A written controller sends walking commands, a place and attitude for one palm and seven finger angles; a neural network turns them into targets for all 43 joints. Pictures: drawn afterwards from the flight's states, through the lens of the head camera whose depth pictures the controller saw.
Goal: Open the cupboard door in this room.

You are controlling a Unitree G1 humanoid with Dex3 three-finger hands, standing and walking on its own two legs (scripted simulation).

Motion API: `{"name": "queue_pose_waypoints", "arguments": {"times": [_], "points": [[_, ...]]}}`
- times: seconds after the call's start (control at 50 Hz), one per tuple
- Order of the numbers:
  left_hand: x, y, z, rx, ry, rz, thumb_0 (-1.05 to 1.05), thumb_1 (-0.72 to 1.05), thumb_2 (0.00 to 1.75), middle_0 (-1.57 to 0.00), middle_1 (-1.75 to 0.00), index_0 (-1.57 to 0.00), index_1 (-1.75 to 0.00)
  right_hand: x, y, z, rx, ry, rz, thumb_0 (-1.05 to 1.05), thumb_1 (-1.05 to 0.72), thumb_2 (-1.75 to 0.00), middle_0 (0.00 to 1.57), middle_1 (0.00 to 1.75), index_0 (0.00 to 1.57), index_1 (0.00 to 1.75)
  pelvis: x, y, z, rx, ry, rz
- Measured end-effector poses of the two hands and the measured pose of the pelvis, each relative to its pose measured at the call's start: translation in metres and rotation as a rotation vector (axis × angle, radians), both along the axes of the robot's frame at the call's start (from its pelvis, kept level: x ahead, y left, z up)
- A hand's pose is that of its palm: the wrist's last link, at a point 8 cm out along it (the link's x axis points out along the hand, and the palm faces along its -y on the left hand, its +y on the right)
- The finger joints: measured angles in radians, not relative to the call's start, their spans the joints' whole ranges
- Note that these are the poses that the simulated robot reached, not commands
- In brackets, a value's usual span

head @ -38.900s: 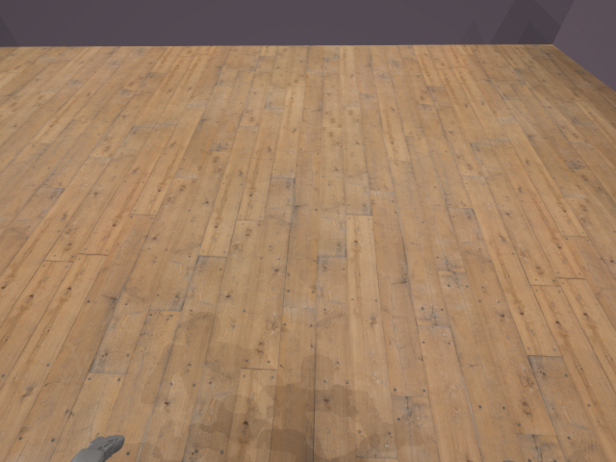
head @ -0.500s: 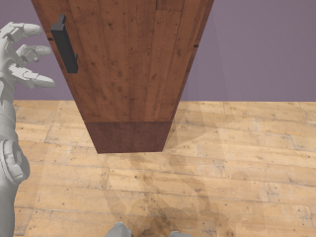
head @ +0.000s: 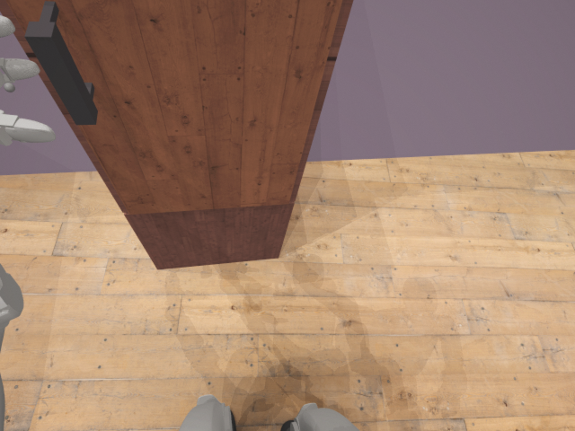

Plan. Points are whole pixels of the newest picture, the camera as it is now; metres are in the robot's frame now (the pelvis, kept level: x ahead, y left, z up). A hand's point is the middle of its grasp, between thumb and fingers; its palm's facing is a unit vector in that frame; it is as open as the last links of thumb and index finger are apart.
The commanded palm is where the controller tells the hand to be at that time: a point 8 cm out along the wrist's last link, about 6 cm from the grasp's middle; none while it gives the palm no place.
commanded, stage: move the hooked fingers beside the handle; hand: left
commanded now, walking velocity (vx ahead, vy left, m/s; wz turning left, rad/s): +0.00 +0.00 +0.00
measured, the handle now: (69, 67) +0.55 +0.22 +0.13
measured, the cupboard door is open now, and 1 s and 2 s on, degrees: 0 0 0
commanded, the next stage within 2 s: slide the fingers in behind the handle in 0.10 s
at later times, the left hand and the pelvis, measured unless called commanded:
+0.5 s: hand (26, 98) +0.50 +0.26 +0.13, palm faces +0.02 -1.00 +0.03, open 14.0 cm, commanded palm +0.49 +0.30 +0.13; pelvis +0.01 +0.00 +0.00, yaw +1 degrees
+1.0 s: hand (61, 94) +0.51 +0.22 +0.13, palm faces +0.03 -1.00 +0.02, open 13.9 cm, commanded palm +0.49 +0.26 +0.13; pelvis -0.01 -0.01 +0.00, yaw +1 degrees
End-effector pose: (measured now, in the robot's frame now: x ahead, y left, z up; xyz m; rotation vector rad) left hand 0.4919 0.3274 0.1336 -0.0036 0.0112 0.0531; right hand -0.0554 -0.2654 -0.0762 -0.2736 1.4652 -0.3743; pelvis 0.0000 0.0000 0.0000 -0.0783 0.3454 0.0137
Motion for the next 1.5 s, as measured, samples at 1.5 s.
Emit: {"name": "queue_pose_waypoints", "arguments": {"times": [1.5], "points": [[-0.007,-0.081,-0.001,-0.004,-0.013,-0.019,-0.02,-0.5,0.3,-0.31,-1.2,-0.32,-1.22,0.051,-0.009,-0.017,0.076,-0.159,0.078,0.01,-0.91,-0.9,0.2,0.3,0.2,0.3,0.001,-0.012,0.001,0.02,-0.045,0.024]]}}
